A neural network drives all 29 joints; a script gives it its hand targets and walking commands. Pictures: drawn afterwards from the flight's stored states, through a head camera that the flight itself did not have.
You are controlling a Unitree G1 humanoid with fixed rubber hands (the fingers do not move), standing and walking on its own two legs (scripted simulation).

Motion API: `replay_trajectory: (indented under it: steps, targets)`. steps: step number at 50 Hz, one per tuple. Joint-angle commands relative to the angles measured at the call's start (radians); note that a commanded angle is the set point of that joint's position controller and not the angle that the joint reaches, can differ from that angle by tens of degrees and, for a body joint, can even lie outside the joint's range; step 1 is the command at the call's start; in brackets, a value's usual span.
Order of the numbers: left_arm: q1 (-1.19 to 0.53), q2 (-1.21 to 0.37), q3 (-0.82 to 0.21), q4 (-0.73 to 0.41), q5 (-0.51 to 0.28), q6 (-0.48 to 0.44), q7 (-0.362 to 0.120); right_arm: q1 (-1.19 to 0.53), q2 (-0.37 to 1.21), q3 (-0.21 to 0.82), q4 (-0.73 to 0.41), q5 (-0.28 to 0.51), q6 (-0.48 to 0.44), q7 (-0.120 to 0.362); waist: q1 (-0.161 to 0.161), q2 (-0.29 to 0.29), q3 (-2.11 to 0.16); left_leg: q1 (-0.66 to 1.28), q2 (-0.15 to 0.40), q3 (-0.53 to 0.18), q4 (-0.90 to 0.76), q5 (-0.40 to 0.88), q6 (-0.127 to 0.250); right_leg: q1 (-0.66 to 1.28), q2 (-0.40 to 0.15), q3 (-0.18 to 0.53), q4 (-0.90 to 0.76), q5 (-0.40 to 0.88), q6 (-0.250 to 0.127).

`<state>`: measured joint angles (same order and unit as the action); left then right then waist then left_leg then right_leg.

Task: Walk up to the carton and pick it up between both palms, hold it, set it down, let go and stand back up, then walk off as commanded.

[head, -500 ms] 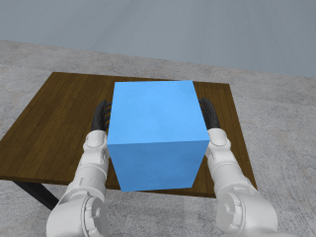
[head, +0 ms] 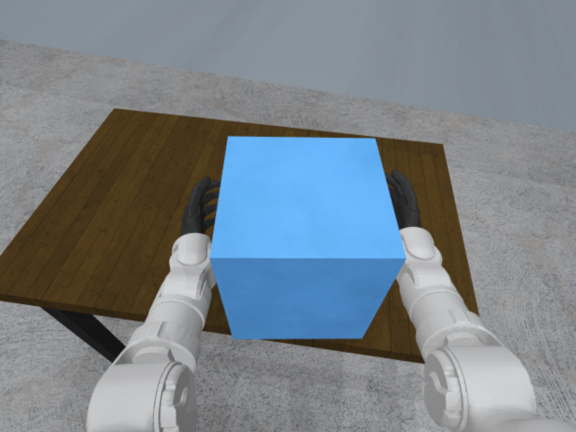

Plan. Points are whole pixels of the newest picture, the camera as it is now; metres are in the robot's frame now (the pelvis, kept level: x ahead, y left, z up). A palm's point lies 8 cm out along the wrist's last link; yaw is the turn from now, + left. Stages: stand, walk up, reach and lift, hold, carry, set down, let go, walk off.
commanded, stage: set down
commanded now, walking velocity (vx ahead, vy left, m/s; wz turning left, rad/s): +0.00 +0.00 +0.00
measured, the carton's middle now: (299, 244) +0.38 +0.02 +0.03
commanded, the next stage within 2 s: none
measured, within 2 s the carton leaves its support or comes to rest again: neither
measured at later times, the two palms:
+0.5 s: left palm (180, 272) +0.31 +0.18 +0.04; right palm (432, 261) +0.36 -0.18 +0.03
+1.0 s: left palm (170, 319) +0.24 +0.18 +0.03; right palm (459, 329) +0.27 -0.20 +0.02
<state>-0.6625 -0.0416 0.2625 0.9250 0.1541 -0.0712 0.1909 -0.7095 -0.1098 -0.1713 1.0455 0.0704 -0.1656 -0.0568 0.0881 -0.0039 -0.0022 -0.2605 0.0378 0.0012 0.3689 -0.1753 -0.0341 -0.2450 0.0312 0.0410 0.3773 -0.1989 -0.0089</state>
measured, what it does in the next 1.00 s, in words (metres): stands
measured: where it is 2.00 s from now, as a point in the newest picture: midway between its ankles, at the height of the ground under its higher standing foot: outside the picture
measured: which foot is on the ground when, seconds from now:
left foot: down 0.00-1.00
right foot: down 0.00-1.00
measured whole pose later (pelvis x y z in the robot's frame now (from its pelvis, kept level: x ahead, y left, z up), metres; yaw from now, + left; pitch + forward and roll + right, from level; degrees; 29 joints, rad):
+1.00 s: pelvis -0.04 +0.00 +0.00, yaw +0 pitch +3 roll +0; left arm -0.07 -0.02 0.03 0.23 0.05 0.04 0.18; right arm -0.16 -0.24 -0.01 0.59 0.27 -0.19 0.03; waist 0.05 -0.03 -0.01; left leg -0.30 0.04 0.00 0.39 -0.13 -0.03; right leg -0.28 0.03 0.04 0.38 -0.15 -0.01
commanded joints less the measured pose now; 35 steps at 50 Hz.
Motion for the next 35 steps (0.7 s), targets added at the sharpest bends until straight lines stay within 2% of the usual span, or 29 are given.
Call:
replay_trajectory:
  steps: [1, 3, 4, 5, 6, 8, 9, 11, 12, 13, 15, 16, 17, 18, 20, 21, 22, 23, 24, 25, 26, 27, 28, 29, 31, 32, 33, 34, 35]
  targets:
    - [-0.325, 0.08, -0.146, -0.274, -0.139, -0.07, 0.005, -0.438, -0.178, 0.163, -0.094, 0.107, -0.071, -0.017, -0.042, -0.019, -0.704, 0.05, -0.013, 0.067, 0.117, 0.467, -0.034, 0.163, 0.048, -0.028, 0.046, 0.576, 0.002]
    - [-0.298, 0.113, -0.13, -0.251, -0.148, -0.071, -0.003, -0.408, -0.196, 0.175, -0.126, 0.118, -0.088, -0.014, -0.029, -0.028, -0.738, 0.027, -0.016, 0.071, 0.123, 0.468, -0.036, 0.173, 0.051, -0.032, 0.045, 0.59, 0.004]
    - [-0.154, 0.083, -0.142, -0.308, -0.133, -0.05, -0.014, -0.309, -0.199, 0.192, -0.151, 0.13, -0.1, -0.016, -0.039, -0.031, -0.753, 0.04, -0.016, 0.055, 0.14, 0.552, -0.034, 0.242, 0.053, -0.023, 0.067, 0.739, 0.007]
    - [-0.161, 0.103, -0.111, -0.297, -0.12, -0.045, -0.02, -0.318, -0.23, 0.189, -0.152, 0.128, -0.107, -0.017, -0.025, -0.059, -0.758, 0.022, -0.025, 0.058, 0.123, 0.53, -0.028, 0.258, 0.053, -0.017, 0.062, 0.756, 0.016]
    - [-0.096, 0.102, -0.103, -0.356, -0.113, -0.041, -0.021, -0.273, -0.235, 0.208, -0.163, 0.152, -0.123, -0.018, -0.016, -0.051, -0.746, 0.025, -0.028, 0.056, 0.119, 0.565, -0.032, 0.293, 0.054, -0.016, 0.068, 0.786, 0.014]
    - [-0.131, 0.119, -0.095, -0.379, -0.124, -0.045, -0.028, -0.312, -0.263, 0.191, -0.196, 0.158, -0.138, -0.008, -0.005, -0.049, -0.764, 0.029, -0.027, 0.051, 0.113, 0.545, -0.03, 0.273, 0.056, -0.017, 0.061, 0.717, 0.014]
    - [0.058, 0.074, -0.128, -0.471, -0.119, -0.011, -0.035, -0.151, -0.273, 0.224, -0.212, 0.176, -0.151, -0.002, -0.022, -0.044, -0.681, 0.065, -0.021, 0.032, 0.11, 0.632, -0.03, 0.282, 0.067, -0.03, 0.061, 0.806, 0.016]
    - [-0.018, 0.104, -0.116, -0.48, -0.107, 0.004, -0.043, -0.209, -0.283, 0.214, -0.211, 0.186, -0.137, -0.004, -0.017, -0.02, -0.657, 0.082, -0.029, 0.043, 0.099, 0.586, -0.036, 0.255, 0.064, -0.029, 0.021, 0.68, 0.01]
    - [-0.024, 0.107, -0.14, -0.521, -0.117, -0.001, -0.038, -0.208, -0.299, 0.205, -0.217, 0.202, -0.137, 0.005, -0.019, -0.027, -0.645, 0.109, -0.026, 0.039, 0.096, 0.58, -0.039, 0.213, 0.071, -0.042, 0.018, 0.636, 0.01]
    - [-0.019, 0.079, -0.162, -0.503, -0.131, 0.003, -0.045, -0.217, -0.286, 0.204, -0.222, 0.193, -0.128, 0.011, -0.031, -0.044, -0.625, 0.113, -0.021, 0.037, 0.098, 0.553, -0.034, 0.177, 0.069, -0.049, 0.006, 0.588, 0.012]
    - [0.002, 0.112, -0.155, -0.545, -0.147, -0.002, -0.05, -0.181, -0.283, 0.225, -0.246, 0.21, -0.119, 0.02, -0.029, -0.048, -0.646, 0.114, -0.036, 0.048, 0.094, 0.512, -0.02, 0.214, 0.057, -0.038, -0.003, 0.584, 0.018]
    - [-0.011, 0.123, -0.158, -0.555, -0.16, -0.004, -0.049, -0.2, -0.298, 0.214, -0.272, 0.219, -0.109, 0.024, -0.03, -0.071, -0.623, 0.119, -0.037, 0.044, 0.079, 0.457, -0.013, 0.197, 0.056, -0.04, -0.005, 0.533, 0.023]
    - [0.155, 0.093, -0.169, -0.648, -0.157, -0.004, -0.053, -0.067, -0.269, 0.251, -0.351, 0.226, -0.135, 0.031, -0.029, -0.075, -0.685, 0.159, -0.036, 0.033, 0.092, 0.561, -0.009, 0.266, 0.057, -0.037, 0.008, 0.654, 0.019]
    - [0.079, 0.135, -0.152, -0.612, -0.164, -0.015, -0.058, -0.134, -0.292, 0.241, -0.349, 0.223, -0.128, 0.027, -0.025, -0.089, -0.659, 0.118, -0.048, 0.046, 0.085, 0.49, -0.004, 0.252, 0.048, -0.029, 0.0, 0.6, 0.026]
    - [0.106, 0.143, -0.163, -0.616, -0.165, -0.014, -0.062, -0.101, -0.291, 0.255, -0.37, 0.229, -0.117, 0.034, -0.025, -0.079, -0.595, 0.107, -0.056, 0.047, 0.066, 0.446, 0.0, 0.252, 0.04, -0.021, -0.008, 0.553, 0.025]
    - [0.235, 0.122, -0.186, -0.696, -0.165, -0.009, -0.065, 0.034, -0.303, 0.247, -0.414, 0.249, -0.137, 0.047, -0.046, -0.071, -0.618, 0.18, -0.044, 0.026, 0.063, 0.501, -0.003, 0.259, 0.05, -0.032, -0.011, 0.582, 0.022]
    - [0.195, 0.143, -0.179, -0.687, -0.169, -0.013, -0.063, -0.012, -0.31, 0.237, -0.466, 0.234, -0.138, 0.045, -0.037, -0.079, -0.622, 0.167, -0.051, 0.036, 0.062, 0.479, 0.002, 0.254, 0.047, -0.036, -0.012, 0.559, 0.023]
    - [0.205, 0.131, -0.192, -0.673, -0.172, -0.007, -0.063, -0.01, -0.321, 0.227, -0.441, 0.22, -0.13, 0.052, -0.043, -0.085, -0.586, 0.178, -0.046, 0.035, 0.058, 0.47, -0.001, 0.226, 0.05, -0.041, -0.021, 0.519, 0.02]
    - [0.317, 0.115, -0.196, -0.759, -0.18, -0.006, -0.064, 0.112, -0.324, 0.227, -0.498, 0.224, -0.144, 0.055, -0.049, -0.115, -0.594, 0.21, -0.044, 0.024, 0.057, 0.532, 0.005, 0.27, 0.058, -0.04, -0.017, 0.592, 0.017]
    - [0.185, 0.175, -0.153, -0.678, -0.167, -0.009, -0.069, -0.022, -0.321, 0.228, -0.491, 0.216, -0.123, 0.054, -0.017, -0.114, -0.589, 0.179, -0.055, 0.047, 0.041, 0.422, 0.007, 0.235, 0.043, -0.032, -0.039, 0.443, 0.027]
    - [0.215, 0.161, -0.174, -0.685, -0.177, -0.005, -0.066, 0.025, -0.314, 0.215, -0.488, 0.21, -0.114, 0.058, -0.032, -0.107, -0.555, 0.193, -0.054, 0.045, 0.04, 0.399, 0.008, 0.231, 0.042, -0.037, -0.038, 0.418, 0.02]
    - [0.221, 0.149, -0.187, -0.704, -0.185, -0.011, -0.061, 0.035, -0.3, 0.209, -0.529, 0.196, -0.116, 0.062, -0.029, -0.122, -0.535, 0.177, -0.05, 0.039, 0.029, 0.363, 0.018, 0.218, 0.037, -0.037, -0.04, 0.365, 0.017]
    - [0.196, 0.172, -0.183, -0.706, -0.192, -0.02, -0.062, 0.02, -0.282, 0.216, -0.578, 0.202, -0.116, 0.061, -0.017, -0.103, -0.552, 0.184, -0.055, 0.053, 0.029, 0.322, 0.02, 0.201, 0.028, -0.03, -0.047, 0.32, 0.02]
    - [0.258, 0.148, -0.207, -0.746, -0.194, -0.016, -0.051, 0.074, -0.303, 0.181, -0.581, 0.179, -0.117, 0.07, -0.036, -0.097, -0.546, 0.197, -0.048, 0.045, 0.018, 0.322, 0.016, 0.195, 0.036, -0.044, -0.05, 0.298, 0.009]
    - [0.199, 0.161, -0.24, -0.759, -0.22, -0.012, -0.041, 0.057, -0.309, 0.169, -0.61, 0.184, -0.099, 0.073, -0.044, -0.103, -0.546, 0.214, -0.044, 0.039, 0.009, 0.266, 0.02, 0.143, 0.035, -0.044, -0.058, 0.223, 0.004]
    - [0.357, 0.12, -0.27, -0.814, -0.219, -0.005, -0.034, 0.202, -0.312, 0.149, -0.633, 0.178, -0.107, 0.078, -0.067, -0.103, -0.537, 0.243, -0.04, 0.027, 0.009, 0.314, 0.016, 0.16, 0.045, -0.058, -0.056, 0.279, -0.004]
    - [0.361, 0.147, -0.24, -0.797, -0.21, -0.006, -0.044, 0.21, -0.295, 0.181, -0.652, 0.185, -0.104, 0.073, -0.05, -0.113, -0.536, 0.23, -0.05, 0.038, 0.014, 0.325, 0.02, 0.192, 0.035, -0.044, -0.06, 0.304, 0.01]
    - [0.289, 0.168, -0.205, -0.702, -0.195, 0.006, -0.052, 0.155, -0.277, 0.178, -0.581, 0.172, -0.087, 0.07, -0.037, -0.115, -0.462, 0.188, -0.055, 0.043, -0.007, 0.242, 0.026, 0.154, 0.026, -0.033, -0.07, 0.206, 0.013]
    - [0.263, 0.175, -0.21, -0.682, -0.201, 0.019, -0.045, 0.136, -0.293, 0.168, -0.579, 0.172, -0.08, 0.079, -0.032, -0.112, -0.441, 0.173, -0.051, 0.048, -0.021, 0.201, 0.026, 0.141, 0.028, -0.038, -0.072, 0.149, 0.001]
